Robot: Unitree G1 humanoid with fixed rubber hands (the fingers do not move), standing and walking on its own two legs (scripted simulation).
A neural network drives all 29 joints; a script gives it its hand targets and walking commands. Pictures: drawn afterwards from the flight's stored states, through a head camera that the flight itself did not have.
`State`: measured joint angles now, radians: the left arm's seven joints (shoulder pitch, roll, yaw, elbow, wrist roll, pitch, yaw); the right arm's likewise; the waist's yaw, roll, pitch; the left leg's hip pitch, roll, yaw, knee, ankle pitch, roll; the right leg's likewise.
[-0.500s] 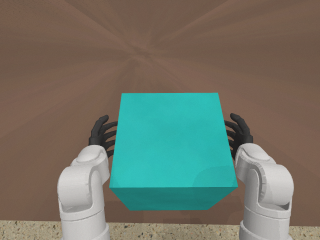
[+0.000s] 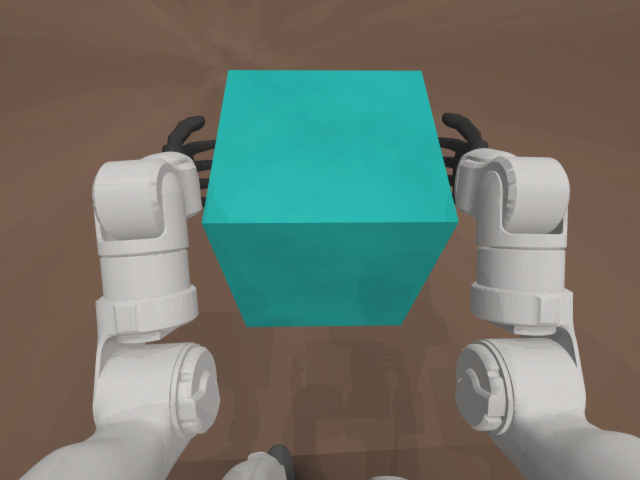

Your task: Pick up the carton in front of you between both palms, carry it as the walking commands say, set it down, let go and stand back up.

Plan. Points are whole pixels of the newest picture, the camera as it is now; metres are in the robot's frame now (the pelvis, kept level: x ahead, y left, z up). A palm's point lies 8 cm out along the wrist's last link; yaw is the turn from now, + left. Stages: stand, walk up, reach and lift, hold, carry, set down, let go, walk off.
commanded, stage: carry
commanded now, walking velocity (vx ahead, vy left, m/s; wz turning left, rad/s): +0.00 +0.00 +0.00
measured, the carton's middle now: (324, 212) +0.42 -0.01 +0.07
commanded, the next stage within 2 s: none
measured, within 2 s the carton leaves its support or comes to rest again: neither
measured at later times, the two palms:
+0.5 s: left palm (213, 69) +0.57 +0.12 +0.17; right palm (458, 69) +0.56 -0.18 +0.17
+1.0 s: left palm out of the picture +0.71 +0.10 +0.22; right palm out of the picture +0.68 -0.19 +0.21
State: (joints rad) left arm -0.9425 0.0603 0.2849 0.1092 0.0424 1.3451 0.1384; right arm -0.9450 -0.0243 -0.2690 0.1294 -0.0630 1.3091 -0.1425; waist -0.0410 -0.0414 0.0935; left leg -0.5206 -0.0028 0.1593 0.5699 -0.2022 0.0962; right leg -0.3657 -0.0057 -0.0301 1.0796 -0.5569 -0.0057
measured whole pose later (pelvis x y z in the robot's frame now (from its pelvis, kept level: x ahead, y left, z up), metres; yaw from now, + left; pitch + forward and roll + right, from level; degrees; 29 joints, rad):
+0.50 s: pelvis +0.18 -0.02 +0.05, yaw -1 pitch +7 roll +1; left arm -0.76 -0.02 0.30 -0.01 0.08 1.28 0.13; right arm -0.80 0.05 -0.27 0.03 -0.10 1.26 -0.13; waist -0.03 0.00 0.04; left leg -0.25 0.01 0.10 0.49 -0.25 0.04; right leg -0.29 0.01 -0.09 0.46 -0.26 -0.01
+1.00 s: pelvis +0.32 -0.01 +0.05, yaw -2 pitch +4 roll +1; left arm -0.83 0.02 0.28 0.02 0.05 1.34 0.13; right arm -0.81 -0.01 -0.22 0.01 -0.02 1.32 -0.16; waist -0.07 0.01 0.02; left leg -0.37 -0.03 0.13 0.54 -0.42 0.08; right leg -0.59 -0.03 -0.03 1.11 -0.56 -0.04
